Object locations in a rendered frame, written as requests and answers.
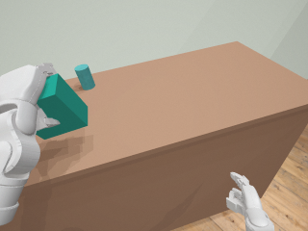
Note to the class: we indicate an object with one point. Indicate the sponge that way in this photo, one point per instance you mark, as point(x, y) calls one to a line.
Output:
point(59, 101)

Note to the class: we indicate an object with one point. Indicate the table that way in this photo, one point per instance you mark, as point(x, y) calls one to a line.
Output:
point(162, 139)

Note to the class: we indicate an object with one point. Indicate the robot left hand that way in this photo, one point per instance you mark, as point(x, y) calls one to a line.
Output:
point(27, 83)

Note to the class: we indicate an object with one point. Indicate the robot right hand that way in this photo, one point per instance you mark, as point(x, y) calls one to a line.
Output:
point(240, 200)

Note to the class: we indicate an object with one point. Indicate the robot left forearm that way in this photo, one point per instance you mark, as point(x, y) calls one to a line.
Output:
point(19, 152)

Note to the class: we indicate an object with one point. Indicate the robot right forearm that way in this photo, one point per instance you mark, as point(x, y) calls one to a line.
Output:
point(257, 219)

